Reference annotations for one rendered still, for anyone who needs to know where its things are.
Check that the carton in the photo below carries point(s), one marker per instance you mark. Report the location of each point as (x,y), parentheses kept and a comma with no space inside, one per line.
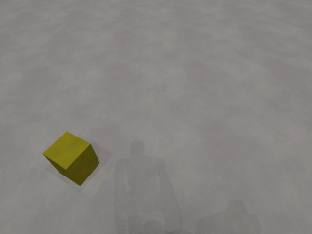
(73,157)

